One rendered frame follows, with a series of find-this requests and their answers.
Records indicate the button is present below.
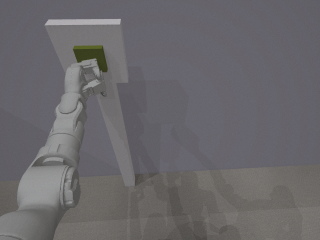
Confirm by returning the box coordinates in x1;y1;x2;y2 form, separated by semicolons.
73;45;108;73

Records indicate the left robot upper arm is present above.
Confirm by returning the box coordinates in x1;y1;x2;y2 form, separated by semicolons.
0;165;81;240

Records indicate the panel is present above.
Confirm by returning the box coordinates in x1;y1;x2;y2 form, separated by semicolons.
44;19;135;187

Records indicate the left robot forearm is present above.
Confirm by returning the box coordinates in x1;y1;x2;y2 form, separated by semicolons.
17;92;88;207

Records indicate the left robot hand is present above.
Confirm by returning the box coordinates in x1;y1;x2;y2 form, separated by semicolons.
64;58;107;102

